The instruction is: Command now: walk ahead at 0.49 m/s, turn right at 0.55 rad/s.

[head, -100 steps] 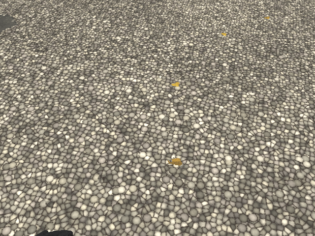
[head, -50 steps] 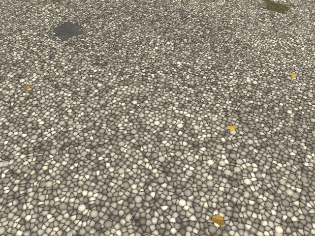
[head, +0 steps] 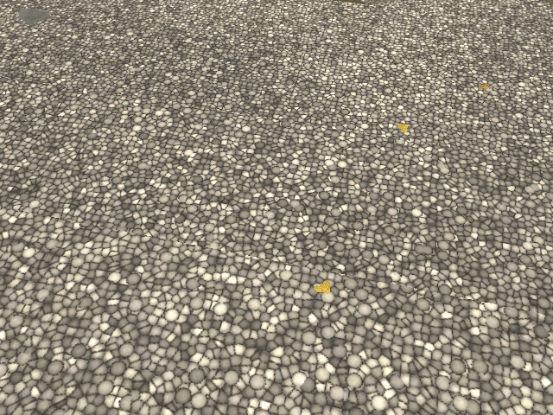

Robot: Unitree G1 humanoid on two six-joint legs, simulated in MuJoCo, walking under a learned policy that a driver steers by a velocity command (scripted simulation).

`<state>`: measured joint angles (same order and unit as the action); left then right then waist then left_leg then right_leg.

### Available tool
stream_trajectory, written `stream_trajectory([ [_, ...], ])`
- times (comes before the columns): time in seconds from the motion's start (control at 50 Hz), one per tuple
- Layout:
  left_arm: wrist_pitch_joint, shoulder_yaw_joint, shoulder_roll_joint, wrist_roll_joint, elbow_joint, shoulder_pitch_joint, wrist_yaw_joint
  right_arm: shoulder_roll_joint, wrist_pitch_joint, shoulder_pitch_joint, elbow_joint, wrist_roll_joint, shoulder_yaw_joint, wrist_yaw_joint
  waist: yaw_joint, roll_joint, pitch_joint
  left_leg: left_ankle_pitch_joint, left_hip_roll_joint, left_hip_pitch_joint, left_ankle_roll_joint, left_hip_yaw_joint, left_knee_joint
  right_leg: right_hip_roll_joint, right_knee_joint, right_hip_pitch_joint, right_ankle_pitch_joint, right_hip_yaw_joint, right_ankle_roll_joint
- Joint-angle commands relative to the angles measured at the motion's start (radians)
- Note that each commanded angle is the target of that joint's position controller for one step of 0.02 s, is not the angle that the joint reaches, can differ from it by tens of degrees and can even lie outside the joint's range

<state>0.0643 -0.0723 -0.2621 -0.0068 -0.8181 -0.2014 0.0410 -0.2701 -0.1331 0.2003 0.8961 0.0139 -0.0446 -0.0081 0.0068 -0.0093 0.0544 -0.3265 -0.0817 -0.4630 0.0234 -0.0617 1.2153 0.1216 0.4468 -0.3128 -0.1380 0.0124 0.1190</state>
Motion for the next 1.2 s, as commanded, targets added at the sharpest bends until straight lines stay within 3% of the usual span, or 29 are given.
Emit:
stream_trajectory([
  [0.02,0.025,-0.023,-0.116,-0.001,0.084,0.037,-0.012,-0.103,0.018,0.067,-0.059,-0.023,-0.035,-0.012,-0.048,0.024,-0.065,0.069,-0.056,-0.103,-0.038,-0.018,-0.104,-0.259,-0.265,0.041,0.093,-0.323,0.179],
  [0.14,0.013,-0.036,-0.162,-0.011,0.070,-0.089,-0.047,-0.063,0.018,-0.183,-0.158,-0.029,-0.020,-0.013,0.041,0.071,-0.033,0.423,0.022,-0.087,-0.082,0.007,-0.569,-0.185,-0.235,-0.006,0.058,-0.250,0.111],
  [0.16,0.050,0.002,-0.068,0.133,0.028,-0.173,0.023,0.081,0.049,-0.074,-0.133,-0.134,0.056,0.033,0.008,0.151,-0.096,0.425,0.021,0.017,-0.078,0.034,-0.528,-0.168,-0.217,-0.041,0.013,-0.249,0.134],
  [0.18,0.062,-0.017,-0.095,0.120,0.036,-0.165,0.060,0.030,0.072,-0.081,-0.130,-0.135,0.047,0.052,0.017,0.107,-0.032,0.401,0.005,0.001,-0.078,0.031,-0.521,-0.202,-0.220,-0.043,0.004,-0.276,0.146],
  [0.22,0.069,-0.026,-0.139,0.084,0.041,-0.176,0.086,-0.082,0.084,-0.181,-0.176,-0.103,0.031,0.053,0.032,0.067,-0.021,0.340,-0.005,-0.047,-0.067,0.019,-0.578,-0.257,-0.180,0.047,0.018,-0.350,0.159],
  [0.3,0.050,-0.029,-0.163,0.079,0.004,-0.220,0.051,-0.103,0.048,-0.237,-0.203,-0.063,0.049,0.011,0.039,0.070,-0.033,0.262,0.038,-0.051,-0.005,0.040,-0.776,-0.314,-0.088,0.334,0.232,-0.446,0.129],
  [0.32,0.046,-0.027,-0.170,0.090,0.002,-0.203,0.052,-0.129,0.034,-0.177,-0.189,-0.045,0.039,0.003,0.002,0.066,-0.070,0.317,0.059,0.132,0.030,0.070,-0.769,-0.263,-0.026,0.266,0.356,-0.420,0.090],
  [0.34,0.052,-0.011,-0.132,0.097,0.006,-0.192,0.054,-0.156,0.015,-0.026,-0.154,-0.030,0.029,0.000,-0.062,0.023,-0.198,0.383,0.012,0.415,0.115,0.051,-0.699,-0.176,0.153,0.160,0.391,-0.355,0.028],
  [0.36,0.078,0.026,-0.009,0.109,0.043,-0.300,0.050,-0.208,0.006,0.193,-0.120,-0.039,0.019,-0.004,-0.083,-0.239,-0.474,0.525,-0.242,0.938,0.382,-0.300,-0.709,0.031,0.483,-0.176,0.053,-0.241,-0.073],
  [0.38,0.087,0.025,-0.021,0.089,0.049,-0.252,0.063,-0.167,0.022,0.365,-0.063,-0.070,0.032,-0.002,-0.166,-0.250,-0.479,0.360,-0.376,1.074,0.428,-0.614,-0.861,0.069,0.776,-0.466,-0.484,-0.194,-0.099],
  [0.4,0.082,0.009,-0.061,0.069,0.065,-0.135,0.056,-0.169,0.011,0.325,-0.048,-0.075,0.016,0.000,-0.158,-0.089,-0.190,0.207,-0.366,0.845,0.309,-0.516,-0.914,-0.035,0.910,-0.599,-0.397,-0.184,-0.071],
  [0.42,0.074,0.009,-0.062,0.064,0.042,-0.121,0.031,-0.126,0.012,0.195,-0.067,-0.068,0.024,0.000,-0.096,-0.065,-0.053,0.118,-0.322,0.601,0.242,-0.344,-0.954,-0.130,0.913,-0.566,-0.277,-0.155,-0.057],
  [0.46,0.056,0.021,-0.037,0.093,0.023,-0.121,0.019,0.010,0.015,0.079,-0.106,-0.058,0.062,-0.012,-0.047,-0.062,-0.052,0.194,-0.251,0.433,0.212,-0.172,-1.057,-0.211,0.780,-0.412,-0.138,-0.149,-0.042],
  [0.48,0.048,0.030,-0.008,0.097,0.028,-0.099,0.027,0.014,0.016,0.070,-0.109,-0.065,0.063,-0.023,-0.037,-0.068,-0.063,0.249,-0.237,0.425,0.205,-0.116,-1.085,-0.224,0.748,-0.383,-0.136,-0.135,-0.051],
  [0.54,0.040,0.042,0.017,0.067,0.039,-0.032,0.055,-0.036,-0.002,0.098,-0.087,-0.087,0.037,-0.033,-0.044,-0.055,-0.044,0.398,-0.197,0.433,0.206,0.066,-1.121,-0.244,0.588,-0.415,-0.035,-0.085,-0.081],
  [0.64,0.015,0.059,0.022,0.061,0.071,0.072,0.073,-0.084,-0.012,0.187,-0.033,-0.105,0.014,0.001,-0.049,-0.059,-0.016,0.710,-0.186,0.412,0.209,0.246,-1.114,-0.219,0.339,-0.368,0.165,-0.009,-0.079],
  [0.78,-0.004,0.036,-0.043,0.061,0.103,0.172,0.047,-0.130,0.009,0.253,0.027,-0.099,-0.006,0.028,-0.026,-0.073,0.020,0.860,-0.219,0.588,0.168,0.298,-1.014,-0.139,0.187,-0.305,0.067,0.018,-0.022],
  [0.84,0.018,0.001,-0.116,0.038,0.082,0.081,0.020,-0.197,0.029,0.262,0.044,-0.098,-0.027,0.040,0.046,-0.087,-0.041,1.115,-0.198,0.547,0.134,0.341,-0.794,-0.030,0.086,-0.007,0.092,0.089,0.033],
  [0.86,0.025,-0.027,-0.170,0.037,0.036,-0.079,-0.002,-0.164,0.023,0.290,0.047,-0.128,-0.015,0.051,0.087,-0.063,-0.149,1.026,-0.154,0.364,0.087,0.347,-0.578,-0.033,0.187,0.299,0.193,0.038,0.088],
  [0.88,0.019,-0.035,-0.190,0.031,-0.049,-0.368,-0.016,-0.029,0.015,0.419,0.031,-0.158,0.040,0.081,0.119,0.146,-0.420,0.462,-0.050,-0.040,-0.006,0.303,-0.253,-0.267,0.169,0.860,0.221,-0.366,0.299],
  [0.9,0.012,-0.026,-0.170,0.060,-0.099,-0.527,-0.023,-0.051,0.017,0.290,0.024,-0.111,0.032,0.114,0.212,0.083,-0.447,-0.225,0.092,-0.191,-0.019,0.151,0.004,-0.423,-0.054,0.919,0.186,-0.702,0.339],
  [0.92,0.040,-0.047,-0.203,0.078,-0.122,-0.491,-0.032,-0.031,0.013,0.082,-0.043,-0.068,0.031,0.113,0.227,0.048,-0.207,-0.201,0.053,-0.377,0.021,-0.002,0.094,-0.395,-0.125,0.776,0.046,-0.611,0.233],
  [0.94,0.055,-0.045,-0.177,0.055,-0.104,-0.353,-0.035,-0.073,0.003,0.002,-0.061,-0.074,0.020,0.088,0.182,0.072,-0.061,-0.130,-0.009,-0.388,0.028,-0.021,0.090,-0.364,-0.150,0.537,-0.006,-0.498,0.190],
  [0.96,0.057,-0.013,-0.089,0.041,-0.094,-0.271,-0.033,-0.095,0.006,0.046,-0.062,-0.104,0.012,0.063,0.108,0.082,-0.084,-0.090,-0.036,-0.275,0.045,-0.028,0.039,-0.340,-0.174,0.384,0.015,-0.423,0.184],
  [1.0,0.057,0.028,0.012,0.036,-0.065,-0.140,-0.022,-0.003,0.023,0.097,-0.048,-0.111,0.036,0.041,-0.007,0.065,-0.035,-0.033,-0.085,-0.081,0.042,-0.018,-0.058,-0.321,-0.245,0.062,0.071,-0.313,0.159],
  [1.06,0.078,0.021,-0.035,0.062,-0.040,-0.108,-0.016,-0.004,0.045,0.093,-0.052,-0.086,0.036,0.040,-0.031,0.042,-0.033,0.084,-0.058,-0.037,0.006,0.034,-0.223,-0.283,-0.302,-0.066,0.110,-0.213,0.153],
  [1.12,0.069,0.012,-0.085,0.088,-0.054,-0.178,0.010,0.049,0.042,0.021,-0.093,-0.107,0.053,0.057,-0.003,0.070,-0.059,0.338,0.027,0.153,-0.011,0.123,-0.330,-0.187,-0.234,-0.224,0.165,-0.079,0.117],
  [1.16,0.061,0.014,-0.083,0.104,-0.048,-0.171,0.021,-0.011,0.026,0.098,-0.079,-0.118,0.037,0.072,-0.033,0.057,-0.044,0.392,0.023,0.142,-0.004,0.092,-0.260,-0.237,-0.128,-0.220,0.172,-0.120,0.123],
  [1.2,0.067,0.026,-0.054,0.094,-0.064,-0.262,0.002,-0.045,0.015,-0.036,-0.135,-0.121,0.027,0.054,0.044,0.060,-0.028,0.375,-0.020,-0.142,-0.002,0.038,-0.363,-0.288,-0.038,0.096,0.109,-0.214,0.137],
])
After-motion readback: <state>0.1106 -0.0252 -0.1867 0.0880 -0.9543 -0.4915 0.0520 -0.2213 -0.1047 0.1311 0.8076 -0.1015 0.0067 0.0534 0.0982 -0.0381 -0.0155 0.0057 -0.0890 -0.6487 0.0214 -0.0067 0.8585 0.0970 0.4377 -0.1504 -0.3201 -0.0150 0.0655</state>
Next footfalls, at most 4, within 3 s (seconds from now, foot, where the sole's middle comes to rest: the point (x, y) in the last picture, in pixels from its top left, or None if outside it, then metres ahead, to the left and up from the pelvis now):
0.34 left None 0.38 0.15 -0.77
0.84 right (375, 368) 0.58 -0.20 -0.77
1.46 left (333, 243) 1.06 -0.14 -0.93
2.02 right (432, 206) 1.22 -0.49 -0.93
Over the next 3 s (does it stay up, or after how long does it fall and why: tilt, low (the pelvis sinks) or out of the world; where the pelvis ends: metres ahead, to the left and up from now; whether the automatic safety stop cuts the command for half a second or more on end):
stays up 1.62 -0.50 -0.31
